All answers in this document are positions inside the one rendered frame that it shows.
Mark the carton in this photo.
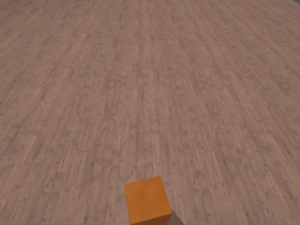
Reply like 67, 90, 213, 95
124, 176, 172, 225

